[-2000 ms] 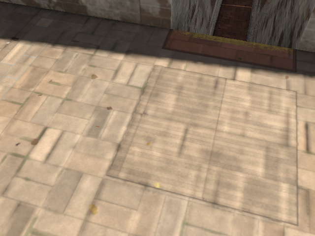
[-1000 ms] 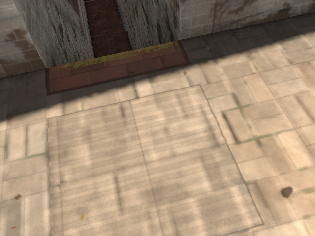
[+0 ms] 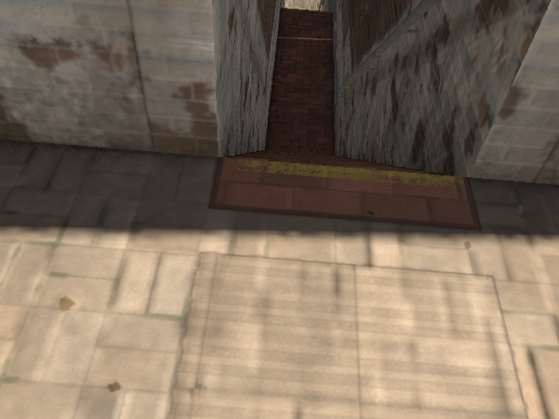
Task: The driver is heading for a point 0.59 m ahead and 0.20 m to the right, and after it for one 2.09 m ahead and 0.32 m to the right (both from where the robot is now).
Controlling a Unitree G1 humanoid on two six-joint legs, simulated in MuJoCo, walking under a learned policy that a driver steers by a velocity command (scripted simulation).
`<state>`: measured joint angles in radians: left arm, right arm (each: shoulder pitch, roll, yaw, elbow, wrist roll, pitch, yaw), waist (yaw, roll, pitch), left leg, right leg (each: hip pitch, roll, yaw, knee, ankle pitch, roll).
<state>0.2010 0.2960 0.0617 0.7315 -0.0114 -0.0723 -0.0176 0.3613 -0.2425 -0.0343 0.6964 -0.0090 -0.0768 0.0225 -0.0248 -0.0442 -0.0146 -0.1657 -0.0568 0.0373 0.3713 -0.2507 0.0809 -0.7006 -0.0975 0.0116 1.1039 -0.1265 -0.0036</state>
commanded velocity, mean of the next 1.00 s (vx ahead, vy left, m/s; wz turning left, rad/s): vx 0.43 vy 0.00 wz -0.32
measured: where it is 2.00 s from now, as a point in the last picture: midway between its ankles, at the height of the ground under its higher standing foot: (289, 364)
